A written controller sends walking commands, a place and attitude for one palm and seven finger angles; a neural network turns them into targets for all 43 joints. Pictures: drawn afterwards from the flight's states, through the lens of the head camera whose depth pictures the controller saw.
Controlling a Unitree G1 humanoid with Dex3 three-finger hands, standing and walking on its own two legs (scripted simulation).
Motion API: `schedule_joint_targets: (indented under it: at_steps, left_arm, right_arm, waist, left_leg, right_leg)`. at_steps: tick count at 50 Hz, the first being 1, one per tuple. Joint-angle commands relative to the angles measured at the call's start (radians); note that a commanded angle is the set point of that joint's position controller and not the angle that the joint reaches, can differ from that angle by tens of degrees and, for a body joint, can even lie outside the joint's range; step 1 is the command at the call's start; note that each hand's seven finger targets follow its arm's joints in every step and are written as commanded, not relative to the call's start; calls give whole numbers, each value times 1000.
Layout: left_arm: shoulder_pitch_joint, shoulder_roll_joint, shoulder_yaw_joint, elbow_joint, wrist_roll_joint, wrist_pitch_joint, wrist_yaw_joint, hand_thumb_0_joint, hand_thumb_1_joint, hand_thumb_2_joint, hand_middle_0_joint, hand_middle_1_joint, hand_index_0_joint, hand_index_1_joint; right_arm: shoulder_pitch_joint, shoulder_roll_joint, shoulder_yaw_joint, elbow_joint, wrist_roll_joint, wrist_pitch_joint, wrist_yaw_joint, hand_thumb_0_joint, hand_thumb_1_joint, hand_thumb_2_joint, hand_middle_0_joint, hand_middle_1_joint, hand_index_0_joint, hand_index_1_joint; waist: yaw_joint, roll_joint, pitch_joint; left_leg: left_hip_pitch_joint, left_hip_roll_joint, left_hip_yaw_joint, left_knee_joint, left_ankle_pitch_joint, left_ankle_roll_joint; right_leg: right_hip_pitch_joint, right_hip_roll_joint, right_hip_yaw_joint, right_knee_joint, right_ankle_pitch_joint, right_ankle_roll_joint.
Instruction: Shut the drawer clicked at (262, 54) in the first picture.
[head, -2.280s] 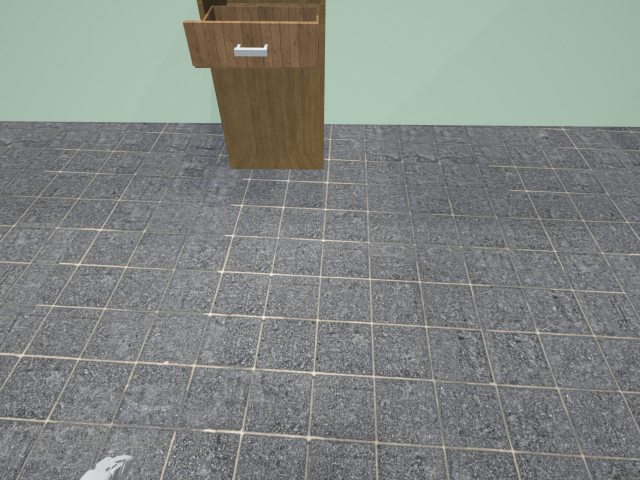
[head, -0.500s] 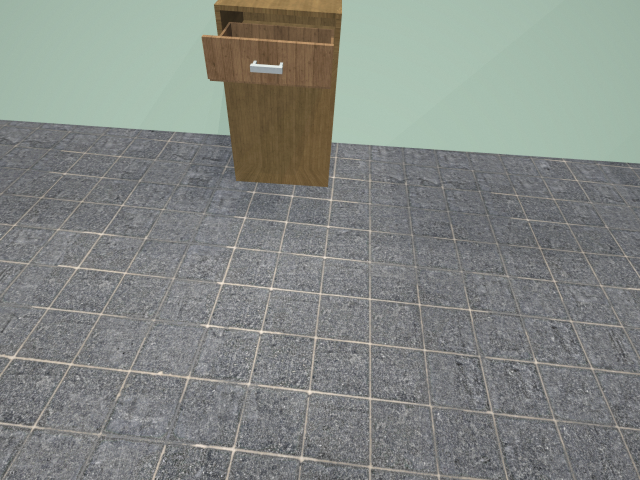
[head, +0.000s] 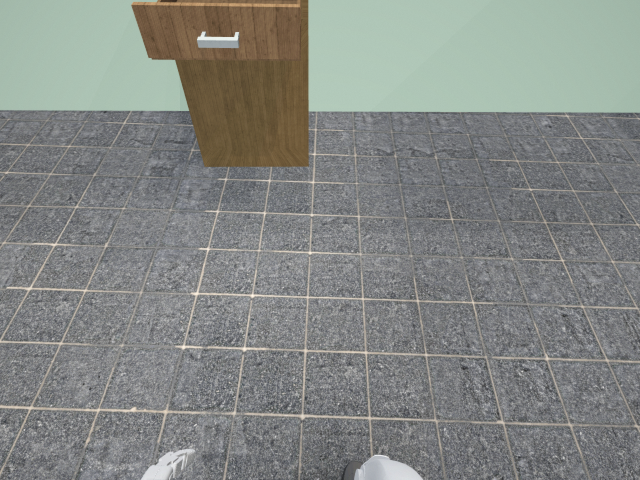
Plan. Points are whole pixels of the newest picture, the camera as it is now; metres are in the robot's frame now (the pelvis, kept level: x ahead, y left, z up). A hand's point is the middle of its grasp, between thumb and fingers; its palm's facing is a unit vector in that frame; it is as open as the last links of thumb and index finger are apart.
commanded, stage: walk to a spot facing it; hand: left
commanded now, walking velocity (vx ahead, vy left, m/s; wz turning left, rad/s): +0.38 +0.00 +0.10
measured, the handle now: (219, 38) +1.16 +0.27 -0.02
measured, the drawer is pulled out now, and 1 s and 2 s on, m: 0.29 0.29 0.29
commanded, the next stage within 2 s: take the last steps up to it in 1.10 s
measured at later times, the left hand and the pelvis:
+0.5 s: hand out of the picture +0.10 +0.18 -0.16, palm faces +0.22 -0.97 -0.14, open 7.4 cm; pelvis +0.21 +0.04 +0.01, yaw +5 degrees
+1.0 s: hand (203, 264) +0.50 +0.22 -0.14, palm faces -0.04 -0.98 -0.20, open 7.4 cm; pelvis +0.40 +0.04 +0.02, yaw -3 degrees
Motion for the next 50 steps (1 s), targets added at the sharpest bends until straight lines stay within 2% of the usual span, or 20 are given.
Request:
schedule_joint_targets:
  at_steps: [1,2,4,6,8,12,20,21,23,24,25,26,27,29,31,33,37,43,47,50]
  left_arm:
    - [486,291,76,77,1,-33,33,0,900,900,-200,-300,-200,-300]
    - [414,261,75,69,-17,-26,33,0,900,900,-200,-300,-200,-300]
    - [266,158,42,40,-10,-32,34,0,900,900,-200,-300,-200,-300]
    - [190,83,19,30,-3,-43,39,0,900,900,-200,-300,-200,-300]
    - [208,70,11,38,1,-49,37,0,900,900,-200,-300,-200,-300]
    - [225,84,13,46,1,-56,34,0,900,900,-200,-300,-200,-300]
    - [375,136,18,94,2,-51,35,0,900,900,-200,-300,-200,-300]
    - [384,143,22,98,4,-48,35,0,900,900,-200,-300,-200,-300]
    - [362,149,25,97,2,-44,35,0,900,900,-200,-300,-200,-300]
    - [363,132,22,97,-3,-43,33,0,900,900,-200,-300,-200,-300]
    - [392,76,16,77,-13,-43,23,0,900,900,-200,-300,-200,-300]
    - [347,68,5,35,-10,-46,20,0,900,900,-200,-300,-200,-300]
    - [294,104,20,33,-7,-43,25,0,900,900,-200,-300,-200,-300]
    - [251,66,26,53,-3,-32,17,0,900,900,-200,-300,-200,-300]
    - [302,27,23,86,3,-11,11,0,900,900,-200,-300,-200,-300]
    - [335,-1,25,91,8,13,14,0,900,900,-200,-300,-200,-300]
    - [279,10,28,61,9,32,5,0,900,900,-200,-300,-200,-300]
    - [79,33,26,-11,6,33,-7,0,900,900,-200,-300,-200,-300]
    - [-12,31,21,-49,-1,21,-8,0,900,900,-200,-300,-200,-300]
    - [75,52,28,-26,2,10,-6,0,900,900,-200,-300,-200,-300]
  right_arm:
    - [50,-118,-28,-105,25,-20,-1,0,-900,-900,200,300,200,300]
    - [-49,-131,-38,-113,25,-17,1,0,-900,-900,200,300,200,300]
    - [-152,-112,-41,-136,12,-8,13,0,-900,-900,200,300,200,300]
    - [-116,-71,-38,-123,-1,21,19,0,-900,-900,200,300,200,300]
    - [-109,-66,-39,-125,-6,42,25,0,-900,-900,200,300,200,300]
    - [-217,-83,-46,-183,-6,54,43,0,-900,-900,200,300,200,300]
    - [-494,-109,-36,-283,-2,22,68,0,-900,-900,200,300,200,300]
    - [-492,-117,-38,-287,-2,19,67,0,-900,-900,200,300,200,300]
    - [-370,-151,-48,-251,-7,8,56,0,-900,-900,200,300,200,300]
    - [-222,-199,-62,-206,-13,1,46,0,-900,-900,200,300,200,300]
    - [-78,-323,-93,-175,-24,-6,32,0,-900,-900,200,300,200,300]
    - [9,-388,-100,-156,-4,1,21,0,-900,-900,200,300,200,300]
    - [-47,-348,-93,-158,0,7,15,0,-900,-900,200,300,200,300]
    - [-195,-247,-66,-193,1,-8,10,0,-900,-900,200,300,200,300]
    - [-251,-180,-46,-192,4,-23,7,0,-900,-900,200,300,200,300]
    - [-242,-143,-48,-193,2,-29,5,0,-900,-900,200,300,200,300]
    - [-217,-159,-39,-180,8,-34,4,0,-900,-900,200,300,200,300]
    - [-133,-191,-47,-142,1,-31,3,0,-900,-900,200,300,200,300]
    - [-94,-211,-53,-114,-10,-20,7,0,-900,-900,200,300,200,300]
    - [-114,-229,-56,-108,-11,-11,7,0,-900,-900,200,300,200,300]
  waist:
    - [181,-230,-326]
    - [181,-97,-201]
    - [115,-24,-4]
    - [43,-16,23]
    - [20,-51,29]
    - [15,-105,66]
    - [108,-84,48]
    - [108,-75,39]
    - [38,-46,-21]
    - [-22,19,-110]
    - [-66,264,-236]
    - [-80,318,-274]
    - [-66,179,-208]
    - [-2,70,-79]
    - [57,75,-28]
    - [80,96,-21]
    - [92,113,28]
    - [49,96,75]
    - [21,88,90]
    - [69,81,49]
  left_leg:
    - [-695,-40,-42,1001,-27,21]
    - [-750,24,-127,1071,6,50]
    - [-763,108,-112,1036,151,40]
    - [-676,135,-108,949,207,24]
    - [-662,137,-77,868,239,1]
    - [-704,158,-38,677,346,-33]
    - [-679,105,45,288,307,-10]
    - [-638,96,50,262,280,3]
    - [-425,49,81,161,270,24]
    - [-184,68,47,102,296,49]
    - [59,317,-299,12,273,133]
    - [149,466,-518,-86,376,200]
    - [57,468,-469,-107,352,218]
    - [-158,396,-291,-140,427,159]
    - [-289,325,-128,-170,508,107]
    - [-338,292,-42,-197,511,104]
    - [-324,277,-1,-256,453,115]
    - [-190,302,30,-253,483,142]
    - [-162,327,59,-209,514,137]
    - [-195,320,103,-61,665,114]
  right_leg:
    - [748,-480,737,-262,-6,-208]
    - [633,-458,679,-337,-120,-209]
    - [305,-390,510,-391,-215,-151]
    - [148,-319,312,-417,-148,-103]
    - [91,-274,200,-441,-101,-81]
    - [87,-240,116,-492,-96,-81]
    - [368,-260,102,-397,138,-82]
    - [379,-268,107,-369,158,-85]
    - [348,-236,51,-190,295,-61]
    - [249,-181,-2,31,303,-27]
    - [14,-54,-69,351,-22,34]
    - [-164,3,23,594,-392,46]
    - [-200,-51,93,685,-364,29]
    - [-194,-114,129,703,-199,38]
    - [-112,-126,129,655,-105,55]
    - [-98,-117,124,619,-59,66]
    - [-184,-124,128,543,38,79]
    - [-241,-126,83,272,48,71]
    - [-147,-92,48,91,-15,37]
    - [58,-32,4,19,-56,2]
